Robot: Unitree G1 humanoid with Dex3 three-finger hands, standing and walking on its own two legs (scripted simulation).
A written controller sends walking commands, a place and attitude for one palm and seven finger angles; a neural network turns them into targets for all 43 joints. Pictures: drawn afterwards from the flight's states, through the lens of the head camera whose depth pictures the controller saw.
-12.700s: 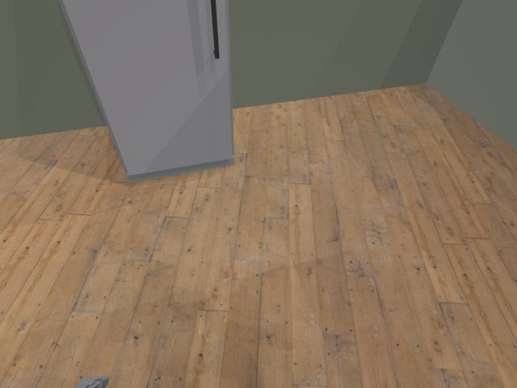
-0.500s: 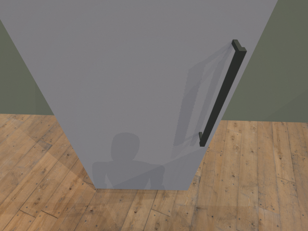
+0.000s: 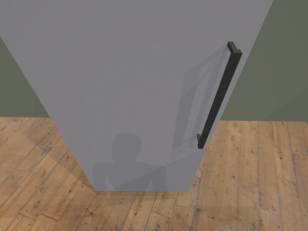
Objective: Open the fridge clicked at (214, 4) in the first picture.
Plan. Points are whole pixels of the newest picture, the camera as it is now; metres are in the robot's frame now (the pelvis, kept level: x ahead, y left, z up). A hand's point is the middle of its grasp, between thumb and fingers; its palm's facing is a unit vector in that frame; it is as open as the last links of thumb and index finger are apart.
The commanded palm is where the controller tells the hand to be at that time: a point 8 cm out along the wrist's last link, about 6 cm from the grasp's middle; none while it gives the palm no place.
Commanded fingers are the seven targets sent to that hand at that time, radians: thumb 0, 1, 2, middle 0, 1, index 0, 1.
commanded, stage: look again from close up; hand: right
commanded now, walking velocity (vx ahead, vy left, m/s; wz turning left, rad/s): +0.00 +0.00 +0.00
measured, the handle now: (212, 107) +0.43 -0.14 +0.10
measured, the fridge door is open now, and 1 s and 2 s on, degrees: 0 0 0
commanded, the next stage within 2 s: raise the hand to about handle height in 0.56 s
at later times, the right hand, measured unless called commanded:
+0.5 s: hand out of the picture +0.00 -0.18 -0.18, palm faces +0.02 +0.98 -0.19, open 7.4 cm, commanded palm none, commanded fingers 0.00 -0.90 -0.90 0.20 0.30 0.20 0.30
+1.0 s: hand (230, 219) +0.17 -0.16 +0.00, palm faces -0.08 +1.00 -0.02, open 8.1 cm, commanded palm +0.11 -0.24 -0.04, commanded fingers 0.00 -0.48 -0.72 0.23 0.57 0.23 0.57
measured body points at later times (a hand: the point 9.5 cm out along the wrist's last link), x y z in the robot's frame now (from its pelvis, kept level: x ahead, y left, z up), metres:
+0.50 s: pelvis -0.01 +0.00 +0.00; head +0.00 +0.00 +0.45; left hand +0.01 +0.22 -0.16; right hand +0.00 -0.23 -0.16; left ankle -0.03 +0.11 -0.74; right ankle -0.01 -0.13 -0.74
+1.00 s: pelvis -0.05 +0.00 -0.04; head -0.04 +0.00 +0.41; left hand +0.16 +0.25 -0.09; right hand +0.17 -0.22 +0.00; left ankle -0.03 +0.11 -0.74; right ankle -0.01 -0.13 -0.74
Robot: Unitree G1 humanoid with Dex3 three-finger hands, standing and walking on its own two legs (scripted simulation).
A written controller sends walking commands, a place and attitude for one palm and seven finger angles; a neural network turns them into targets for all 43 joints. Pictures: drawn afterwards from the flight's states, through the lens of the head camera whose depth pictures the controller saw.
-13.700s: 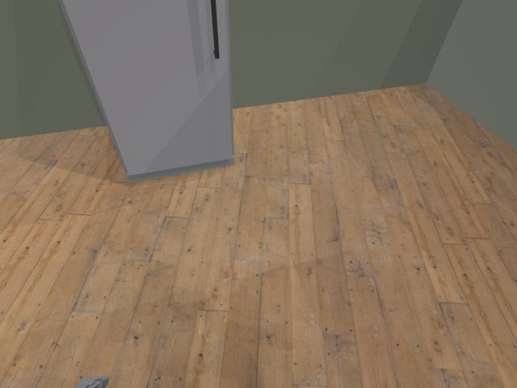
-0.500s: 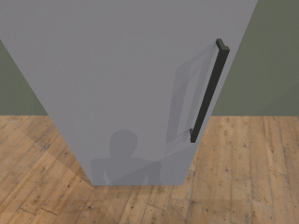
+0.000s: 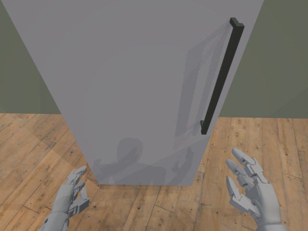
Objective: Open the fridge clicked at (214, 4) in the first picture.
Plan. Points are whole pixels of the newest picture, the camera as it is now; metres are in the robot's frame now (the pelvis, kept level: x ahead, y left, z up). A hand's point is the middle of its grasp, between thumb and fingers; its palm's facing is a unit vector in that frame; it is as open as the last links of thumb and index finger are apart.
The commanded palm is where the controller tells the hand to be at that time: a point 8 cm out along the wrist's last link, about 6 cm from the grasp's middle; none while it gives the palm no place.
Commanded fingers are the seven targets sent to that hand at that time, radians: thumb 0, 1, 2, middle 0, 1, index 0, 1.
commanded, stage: raise the hand to about handle height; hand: right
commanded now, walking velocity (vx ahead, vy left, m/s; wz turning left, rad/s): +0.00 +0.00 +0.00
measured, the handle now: (215, 88) +0.48 -0.13 +0.14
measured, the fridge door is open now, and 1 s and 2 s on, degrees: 0 0 0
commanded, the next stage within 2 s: move the hooked fingers beside the handle in 1.76 s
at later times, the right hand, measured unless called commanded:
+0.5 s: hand (265, 192) +0.23 -0.23 +0.05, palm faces -0.02 +1.00 -0.03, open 11.1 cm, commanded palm +0.19 -0.28 +0.06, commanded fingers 0.00 0.10 -0.47 0.27 0.94 0.27 0.94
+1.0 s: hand (301, 172) +0.25 -0.29 +0.11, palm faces +0.01 +1.00 -0.08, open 13.7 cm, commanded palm +0.23 -0.33 +0.11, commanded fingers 0.00 0.50 -0.30 0.30 1.20 0.30 1.20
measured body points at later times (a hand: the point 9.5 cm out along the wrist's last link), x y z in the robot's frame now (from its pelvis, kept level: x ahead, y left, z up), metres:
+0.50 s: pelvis -0.01 -0.01 -0.01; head +0.02 -0.01 +0.44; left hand +0.13 +0.22 -0.09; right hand +0.22 -0.28 +0.05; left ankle +0.01 +0.11 -0.70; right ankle +0.04 -0.13 -0.70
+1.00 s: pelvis +0.01 -0.03 +0.01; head +0.02 -0.03 +0.46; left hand +0.21 +0.20 -0.04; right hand +0.25 -0.34 +0.11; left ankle +0.01 +0.11 -0.70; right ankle +0.04 -0.13 -0.70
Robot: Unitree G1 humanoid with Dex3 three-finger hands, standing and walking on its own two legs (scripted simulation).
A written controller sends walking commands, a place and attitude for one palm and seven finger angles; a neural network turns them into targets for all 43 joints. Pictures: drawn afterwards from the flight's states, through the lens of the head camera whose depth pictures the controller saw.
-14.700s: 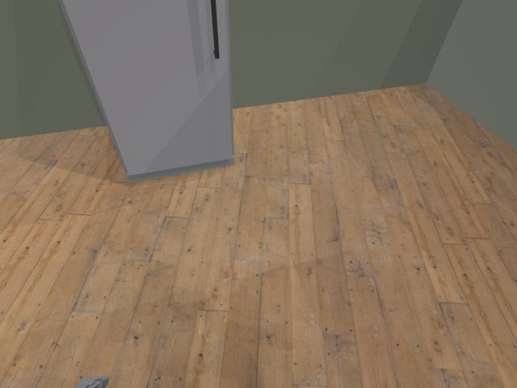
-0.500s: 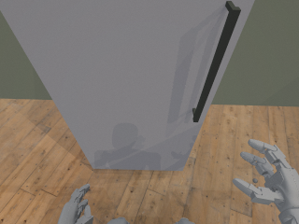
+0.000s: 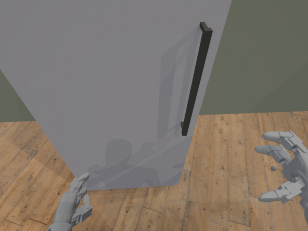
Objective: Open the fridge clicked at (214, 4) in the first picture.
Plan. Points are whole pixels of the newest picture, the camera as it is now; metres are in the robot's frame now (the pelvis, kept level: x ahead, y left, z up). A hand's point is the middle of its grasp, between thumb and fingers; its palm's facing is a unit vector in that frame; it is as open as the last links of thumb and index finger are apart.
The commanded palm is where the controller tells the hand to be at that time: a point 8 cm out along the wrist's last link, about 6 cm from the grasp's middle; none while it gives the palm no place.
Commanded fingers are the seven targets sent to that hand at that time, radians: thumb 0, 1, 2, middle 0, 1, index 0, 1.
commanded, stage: raise the hand to about handle height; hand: right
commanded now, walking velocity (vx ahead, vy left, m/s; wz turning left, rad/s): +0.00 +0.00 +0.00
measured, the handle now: (191, 90) +0.47 -0.09 +0.13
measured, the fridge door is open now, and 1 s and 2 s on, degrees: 0 0 0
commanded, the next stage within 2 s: move the hooked fingers beside the handle in 0.76 s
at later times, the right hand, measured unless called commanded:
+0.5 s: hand (273, 153) +0.28 -0.25 +0.12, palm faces -0.06 +1.00 -0.07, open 14.0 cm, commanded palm +0.25 -0.30 +0.13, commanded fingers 0.00 0.50 -0.30 0.30 1.20 0.30 1.20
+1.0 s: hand (271, 152) +0.28 -0.25 +0.12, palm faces -0.04 +1.00 -0.05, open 14.0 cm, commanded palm +0.26 -0.29 +0.13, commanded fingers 0.00 0.50 -0.30 0.30 1.20 0.30 1.20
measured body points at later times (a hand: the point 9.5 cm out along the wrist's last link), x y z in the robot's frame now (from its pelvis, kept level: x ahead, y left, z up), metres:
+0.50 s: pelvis +0.00 +0.01 +0.01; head +0.01 +0.02 +0.46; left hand +0.15 +0.27 -0.06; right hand +0.27 -0.30 +0.12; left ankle +0.00 +0.14 -0.71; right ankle +0.03 -0.11 -0.71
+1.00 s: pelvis +0.00 +0.02 +0.01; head +0.01 +0.03 +0.46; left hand +0.17 +0.27 -0.06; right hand +0.27 -0.30 +0.13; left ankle +0.00 +0.14 -0.71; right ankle +0.03 -0.11 -0.71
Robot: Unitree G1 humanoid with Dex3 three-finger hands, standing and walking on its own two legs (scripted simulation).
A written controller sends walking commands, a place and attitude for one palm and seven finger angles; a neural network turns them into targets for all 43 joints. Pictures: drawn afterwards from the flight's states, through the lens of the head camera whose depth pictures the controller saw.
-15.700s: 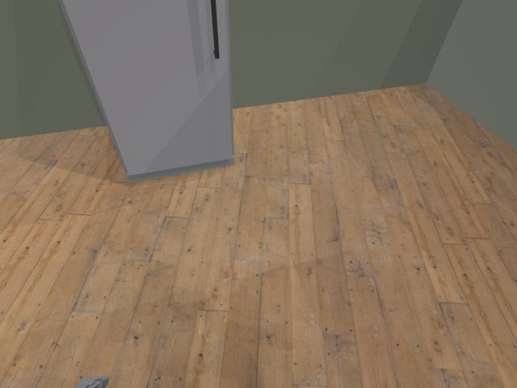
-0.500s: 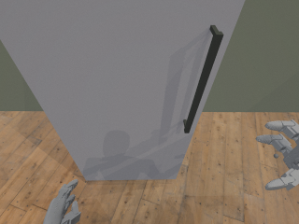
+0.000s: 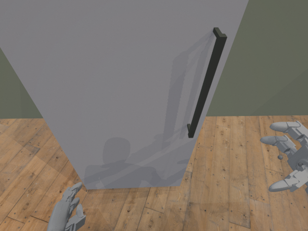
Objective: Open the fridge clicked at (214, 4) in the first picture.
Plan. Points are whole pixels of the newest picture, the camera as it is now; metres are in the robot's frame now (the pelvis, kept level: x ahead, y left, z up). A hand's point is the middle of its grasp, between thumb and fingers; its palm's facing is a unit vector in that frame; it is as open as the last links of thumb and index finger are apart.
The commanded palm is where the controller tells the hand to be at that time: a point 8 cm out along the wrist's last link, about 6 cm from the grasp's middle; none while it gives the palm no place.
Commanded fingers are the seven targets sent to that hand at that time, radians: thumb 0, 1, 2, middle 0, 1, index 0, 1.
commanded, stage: move the hooked fingers beside the handle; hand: right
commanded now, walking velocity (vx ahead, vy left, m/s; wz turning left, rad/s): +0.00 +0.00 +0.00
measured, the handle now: (200, 94) +0.47 -0.11 +0.12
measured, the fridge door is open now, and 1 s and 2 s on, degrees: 0 0 0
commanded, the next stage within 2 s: none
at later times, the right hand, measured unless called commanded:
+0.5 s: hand (255, 138) +0.33 -0.23 +0.11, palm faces -0.07 +1.00 -0.05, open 14.0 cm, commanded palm +0.31 -0.28 +0.11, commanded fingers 0.00 0.50 -0.30 0.30 1.20 0.30 1.20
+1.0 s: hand (238, 124) +0.37 -0.20 +0.11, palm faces -0.07 +1.00 -0.04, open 14.0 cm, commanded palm +0.35 -0.25 +0.11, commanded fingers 0.00 0.50 -0.30 0.30 1.20 0.30 1.20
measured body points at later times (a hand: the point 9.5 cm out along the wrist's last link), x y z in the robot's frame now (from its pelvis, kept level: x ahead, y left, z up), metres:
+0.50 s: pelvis +0.01 -0.01 +0.00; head +0.02 +0.00 +0.45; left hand +0.15 +0.24 -0.08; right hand +0.32 -0.28 +0.11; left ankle +0.00 +0.12 -0.72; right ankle +0.03 -0.13 -0.72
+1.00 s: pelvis +0.01 +0.01 +0.00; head +0.03 +0.02 +0.45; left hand +0.13 +0.27 -0.10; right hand +0.37 -0.25 +0.11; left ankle +0.00 +0.12 -0.72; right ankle +0.03 -0.13 -0.72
